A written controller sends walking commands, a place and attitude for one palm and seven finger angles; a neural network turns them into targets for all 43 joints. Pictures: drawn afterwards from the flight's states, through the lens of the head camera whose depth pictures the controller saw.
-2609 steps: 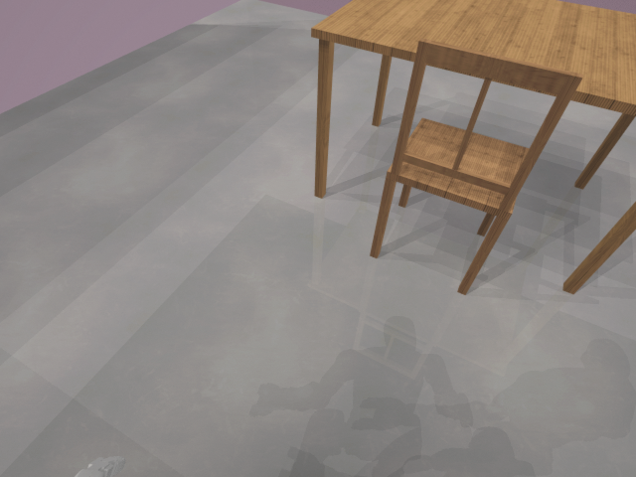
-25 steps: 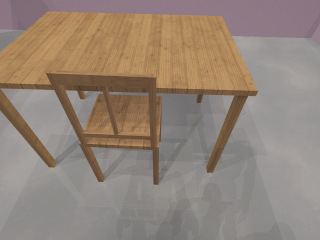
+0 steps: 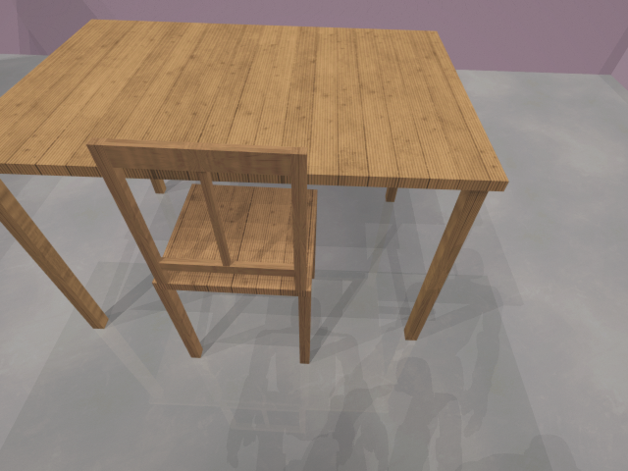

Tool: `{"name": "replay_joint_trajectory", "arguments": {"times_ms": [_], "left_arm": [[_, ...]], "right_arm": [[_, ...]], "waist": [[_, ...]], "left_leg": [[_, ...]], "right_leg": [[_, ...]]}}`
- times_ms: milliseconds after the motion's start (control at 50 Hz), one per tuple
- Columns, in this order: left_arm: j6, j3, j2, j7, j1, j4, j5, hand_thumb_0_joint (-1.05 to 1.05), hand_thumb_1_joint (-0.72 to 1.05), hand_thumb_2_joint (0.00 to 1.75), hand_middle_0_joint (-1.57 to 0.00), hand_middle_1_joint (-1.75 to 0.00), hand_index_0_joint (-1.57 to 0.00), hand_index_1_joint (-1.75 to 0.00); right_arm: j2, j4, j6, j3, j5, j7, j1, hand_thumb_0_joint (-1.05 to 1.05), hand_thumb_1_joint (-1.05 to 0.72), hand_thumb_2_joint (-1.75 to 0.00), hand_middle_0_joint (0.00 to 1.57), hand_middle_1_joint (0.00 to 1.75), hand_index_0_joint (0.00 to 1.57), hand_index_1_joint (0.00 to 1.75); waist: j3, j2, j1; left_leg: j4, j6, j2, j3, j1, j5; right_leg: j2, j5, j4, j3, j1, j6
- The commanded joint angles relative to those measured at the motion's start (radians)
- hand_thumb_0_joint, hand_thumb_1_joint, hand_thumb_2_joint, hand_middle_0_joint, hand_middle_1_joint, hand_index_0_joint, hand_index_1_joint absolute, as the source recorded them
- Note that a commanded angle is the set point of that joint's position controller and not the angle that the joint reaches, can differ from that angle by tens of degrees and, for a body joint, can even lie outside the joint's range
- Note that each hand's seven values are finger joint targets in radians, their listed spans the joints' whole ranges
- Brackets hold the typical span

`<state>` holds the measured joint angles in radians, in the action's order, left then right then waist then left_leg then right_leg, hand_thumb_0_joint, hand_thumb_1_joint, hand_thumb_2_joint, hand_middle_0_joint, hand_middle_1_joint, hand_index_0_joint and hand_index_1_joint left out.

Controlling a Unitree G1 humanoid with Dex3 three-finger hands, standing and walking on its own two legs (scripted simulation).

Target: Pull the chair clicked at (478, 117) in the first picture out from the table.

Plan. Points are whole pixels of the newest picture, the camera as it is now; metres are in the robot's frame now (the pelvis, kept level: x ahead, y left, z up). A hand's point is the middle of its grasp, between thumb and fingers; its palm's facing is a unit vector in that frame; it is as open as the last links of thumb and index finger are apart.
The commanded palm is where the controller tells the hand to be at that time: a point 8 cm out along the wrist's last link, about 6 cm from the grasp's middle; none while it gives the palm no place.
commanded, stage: look again from close up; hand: left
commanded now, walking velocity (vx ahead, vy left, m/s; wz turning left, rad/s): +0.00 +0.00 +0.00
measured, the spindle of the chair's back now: (216, 222) +0.59 +0.24 -0.10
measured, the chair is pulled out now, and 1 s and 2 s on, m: -0.12 -0.12 -0.12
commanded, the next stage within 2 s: shuffle to correct the standing spot in 0.34 s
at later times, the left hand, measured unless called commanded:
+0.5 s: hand out of the picture +0.00 +0.16 -0.18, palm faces +0.04 -0.98 -0.17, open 7.3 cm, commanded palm none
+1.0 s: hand out of the picture +0.11 +0.21 -0.19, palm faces +0.01 -0.99 -0.17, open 7.3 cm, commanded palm none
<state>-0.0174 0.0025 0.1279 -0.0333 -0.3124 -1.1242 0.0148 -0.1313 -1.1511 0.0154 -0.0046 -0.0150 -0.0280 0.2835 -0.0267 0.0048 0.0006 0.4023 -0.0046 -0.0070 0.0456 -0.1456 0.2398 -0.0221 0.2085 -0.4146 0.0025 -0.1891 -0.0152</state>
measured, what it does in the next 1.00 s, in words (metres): lifts its right foot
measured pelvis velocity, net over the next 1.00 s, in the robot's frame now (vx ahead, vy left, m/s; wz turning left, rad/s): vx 0.09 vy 0.03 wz -0.01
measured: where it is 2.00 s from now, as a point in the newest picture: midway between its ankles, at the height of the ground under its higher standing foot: outside the picture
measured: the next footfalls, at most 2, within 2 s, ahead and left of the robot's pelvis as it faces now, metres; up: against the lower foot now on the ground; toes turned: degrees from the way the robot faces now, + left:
right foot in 1.12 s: +0.25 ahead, -0.09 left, +0.00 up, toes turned -7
left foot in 1.40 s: +0.20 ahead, +0.12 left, +0.00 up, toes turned +3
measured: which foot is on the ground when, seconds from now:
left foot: down 0.00-1.00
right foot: down 0.00-0.78, up 0.80-1.00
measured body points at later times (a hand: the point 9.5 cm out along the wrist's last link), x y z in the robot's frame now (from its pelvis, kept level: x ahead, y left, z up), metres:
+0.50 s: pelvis +0.01 +0.00 +0.00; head +0.02 +0.00 +0.45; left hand +0.00 +0.21 -0.16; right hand +0.00 -0.22 -0.16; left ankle -0.01 +0.11 -0.74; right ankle +0.01 -0.13 -0.74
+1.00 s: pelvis +0.09 +0.03 -0.01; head +0.13 +0.04 +0.44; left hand +0.11 +0.26 -0.17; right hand +0.00 -0.17 -0.15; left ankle -0.01 +0.11 -0.74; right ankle +0.11 -0.09 -0.69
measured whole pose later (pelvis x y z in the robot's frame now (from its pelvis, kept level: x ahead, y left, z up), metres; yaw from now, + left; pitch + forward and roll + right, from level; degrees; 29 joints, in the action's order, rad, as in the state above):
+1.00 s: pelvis +0.09 +0.03 -0.01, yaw -1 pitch +0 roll -1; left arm 0.01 -0.06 0.16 -0.01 -0.26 -1.07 0.03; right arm -0.09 -1.15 0.07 0.00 -0.03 -0.04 0.44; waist -0.07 0.02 0.02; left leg 0.36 -0.06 0.03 0.07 -0.01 0.37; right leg -0.07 0.37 -0.94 0.09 -0.49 0.02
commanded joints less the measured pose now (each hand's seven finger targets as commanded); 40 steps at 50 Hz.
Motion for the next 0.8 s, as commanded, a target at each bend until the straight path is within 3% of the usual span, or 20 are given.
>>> {"name": "replay_joint_trajectory", "arguments": {"times_ms": [0,180,400,440,480,520,560,620,660,680,720,740,760,780], "left_arm": [[-0.010,-0.019,0.096,-0.009,-0.080,0.017,0.002,0.00,0.90,0.90,-0.20,-0.30,-0.20,-0.30],[-0.012,-0.020,0.096,-0.009,-0.078,0.015,0.001,0.00,0.90,0.90,-0.20,-0.30,-0.20,-0.30],[-0.012,-0.021,0.101,-0.008,-0.075,0.013,0.002,0.00,0.90,0.90,-0.20,-0.30,-0.20,-0.30],[-0.012,-0.020,0.095,-0.008,-0.078,0.009,0.001,0.00,0.90,0.90,-0.20,-0.30,-0.20,-0.30],[-0.010,-0.025,0.096,-0.005,-0.088,0.007,0.005,0.00,0.90,0.90,-0.20,-0.30,-0.20,-0.30],[-0.002,-0.033,0.106,0.000,-0.094,0.014,0.010,0.00,0.90,0.90,-0.20,-0.30,-0.20,-0.30],[0.002,-0.044,0.116,0.005,-0.108,0.021,0.011,0.00,0.90,0.90,-0.20,-0.30,-0.20,-0.30],[0.004,-0.062,0.135,0.008,-0.144,0.026,0.010,0.00,0.90,0.90,-0.20,-0.30,-0.20,-0.30],[0.001,-0.074,0.147,0.007,-0.153,0.033,0.008,0.00,0.90,0.90,-0.20,-0.30,-0.20,-0.30],[-0.003,-0.077,0.142,0.006,-0.149,0.037,0.008,0.00,0.90,0.90,-0.20,-0.30,-0.20,-0.30],[-0.001,-0.078,0.126,0.008,-0.114,0.050,0.010,0.00,0.90,0.90,-0.20,-0.30,-0.20,-0.30],[0.000,-0.071,0.096,0.013,-0.094,0.056,0.011,0.00,0.90,0.90,-0.20,-0.30,-0.20,-0.30],[-0.001,-0.061,0.058,0.015,-0.065,0.068,0.014,0.00,0.90,0.90,-0.20,-0.30,-0.20,-0.30],[-0.008,-0.052,0.046,0.010,0.006,0.099,0.020,0.00,0.90,0.90,-0.20,-0.30,-0.20,-0.30]], "right_arm": [[-0.096,0.023,0.014,-0.017,0.006,-0.009,0.075,0.00,-0.90,-0.90,0.20,0.30,0.20,0.30],[-0.099,0.021,0.018,-0.015,0.005,-0.011,0.069,0.00,-0.90,-0.90,0.20,0.30,0.20,0.30],[-0.101,0.018,0.019,-0.015,0.006,-0.013,0.066,0.00,-0.90,-0.90,0.20,0.30,0.20,0.30],[-0.102,0.013,0.018,-0.013,0.004,-0.012,0.065,0.00,-0.90,-0.90,0.20,0.30,0.20,0.30],[-0.098,0.008,0.013,-0.016,0.000,-0.008,0.081,0.00,-0.90,-0.90,0.20,0.30,0.20,0.30],[-0.100,0.017,0.004,-0.022,-0.003,-0.004,0.080,0.00,-0.90,-0.90,0.20,0.30,0.20,0.30],[-0.091,0.030,-0.001,-0.024,-0.006,-0.001,0.082,0.00,-0.90,-0.90,0.20,0.30,0.20,0.30],[-0.077,0.050,0.000,-0.024,-0.009,0.000,0.085,0.00,-0.90,-0.90,0.20,0.30,0.20,0.30],[-0.069,0.064,0.007,-0.024,-0.008,0.000,0.089,0.00,-0.90,-0.90,0.20,0.30,0.20,0.30],[-0.067,0.067,0.013,-0.023,-0.008,-0.002,0.101,0.00,-0.90,-0.90,0.20,0.30,0.20,0.30],[-0.065,0.052,0.023,-0.022,-0.004,-0.005,0.162,0.00,-0.90,-0.90,0.20,0.30,0.20,0.30],[-0.087,0.031,0.034,-0.024,-0.004,-0.007,0.218,0.00,-0.90,-0.90,0.20,0.30,0.20,0.30],[-0.145,0.001,0.040,-0.037,-0.010,-0.015,0.298,0.00,-0.90,-0.90,0.20,0.30,0.20,0.30],[-0.154,-0.020,0.040,-0.037,-0.013,-0.024,0.366,0.00,-0.90,-0.90,0.20,0.30,0.20,0.30]], "waist": [[-0.053,0.002,-0.003],[-0.034,-0.017,-0.003],[-0.035,0.010,-0.003],[-0.038,-0.006,-0.005],[-0.031,0.004,-0.007],[-0.081,0.028,-0.013],[-0.127,0.060,-0.018],[-0.141,0.107,-0.030],[-0.117,0.143,-0.026],[-0.107,0.133,-0.017],[-0.100,0.046,0.015],[-0.075,-0.070,0.034],[-0.066,-0.240,0.060],[-0.117,-0.301,0.089]], "left_leg": [[-0.095,-0.013,-0.095,-0.084,-0.040,-0.081],[-0.091,-0.013,-0.095,-0.087,-0.023,-0.129],[-0.088,-0.014,-0.097,-0.084,-0.016,-0.148],[-0.086,-0.012,-0.092,-0.080,-0.016,-0.117],[-0.068,-0.016,-0.080,-0.072,-0.025,-0.017],[-0.050,-0.023,-0.065,-0.064,-0.073,0.125],[-0.005,-0.025,-0.042,-0.046,-0.126,0.168],[0.110,-0.021,-0.010,-0.003,-0.202,0.159],[0.179,-0.018,-0.013,0.016,-0.207,0.138],[0.167,-0.018,-0.020,0.017,-0.187,0.126],[0.061,-0.026,-0.027,0.002,-0.077,0.083],[-0.011,-0.052,-0.077,-0.074,0.029,-0.045],[-0.075,-0.117,-0.213,-0.254,0.159,-0.216],[-0.119,-0.196,-0.310,-0.365,0.228,-0.468]], "right_leg": [[-0.069,-0.069,0.078,-0.069,-0.023,0.028],[-0.074,-0.108,0.072,-0.067,-0.010,0.030],[-0.075,-0.128,0.076,-0.064,0.003,0.031],[-0.077,-0.096,0.078,-0.063,0.001,0.030],[-0.077,0.016,0.068,-0.071,-0.006,0.041],[-0.080,0.182,0.082,-0.099,-0.045,0.051],[-0.096,0.290,0.108,-0.150,-0.070,0.070],[-0.154,0.365,0.153,-0.235,-0.039,0.117],[-0.199,0.329,0.166,-0.273,-0.021,0.151],[-0.208,0.258,0.145,-0.268,-0.024,0.161],[-0.154,0.151,0.034,-0.176,-0.082,0.144],[-0.071,0.076,-0.112,-0.071,-0.132,0.107],[0.018,0.124,-0.341,0.062,-0.281,0.060],[0.034,0.335,-0.530,0.090,-0.460,0.045]]}}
